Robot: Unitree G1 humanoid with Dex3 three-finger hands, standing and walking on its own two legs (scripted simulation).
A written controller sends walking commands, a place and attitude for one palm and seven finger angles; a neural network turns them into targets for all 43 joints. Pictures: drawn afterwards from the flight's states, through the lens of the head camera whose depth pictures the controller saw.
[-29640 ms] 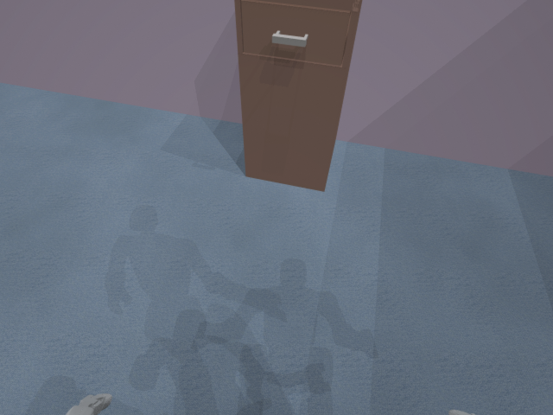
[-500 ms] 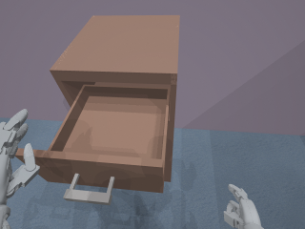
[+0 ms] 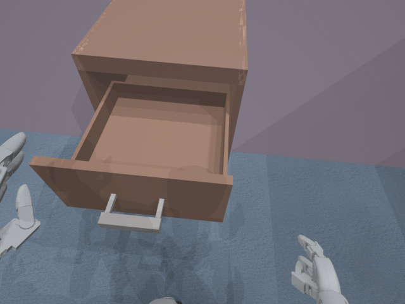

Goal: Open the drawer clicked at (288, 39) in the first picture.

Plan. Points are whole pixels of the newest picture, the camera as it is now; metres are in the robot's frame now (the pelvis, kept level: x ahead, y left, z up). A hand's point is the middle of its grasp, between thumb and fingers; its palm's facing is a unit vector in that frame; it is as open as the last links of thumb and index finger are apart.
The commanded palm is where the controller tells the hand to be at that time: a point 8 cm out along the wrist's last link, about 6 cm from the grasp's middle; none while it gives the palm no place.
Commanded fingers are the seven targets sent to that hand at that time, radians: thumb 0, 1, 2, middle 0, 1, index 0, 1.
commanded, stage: step back with the hand held close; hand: left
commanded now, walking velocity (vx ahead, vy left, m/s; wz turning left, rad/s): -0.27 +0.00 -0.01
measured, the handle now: (133, 212) +0.29 +0.16 -0.01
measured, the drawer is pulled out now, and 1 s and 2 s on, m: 0.29 0.29 0.29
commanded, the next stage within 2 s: stop stepping back and stand still in 0.80 s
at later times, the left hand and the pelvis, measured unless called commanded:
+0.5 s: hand (14, 251) +0.15 +0.24 +0.17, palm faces +0.29 -0.82 -0.49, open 7.4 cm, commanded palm +0.08 +0.28 +0.18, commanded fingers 0.00 0.90 0.90 -0.20 -0.30 -0.20 -0.30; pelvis -0.06 +0.00 +0.00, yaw -2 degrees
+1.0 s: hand out of the picture +0.03 +0.18 +0.16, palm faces +0.18 -0.87 -0.46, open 7.4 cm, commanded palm -0.04 +0.24 +0.18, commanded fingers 0.00 0.90 0.90 -0.20 -0.30 -0.20 -0.30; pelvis -0.18 -0.03 +0.01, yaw -3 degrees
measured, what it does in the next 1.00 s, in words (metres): walks backwards: right foot, then left foot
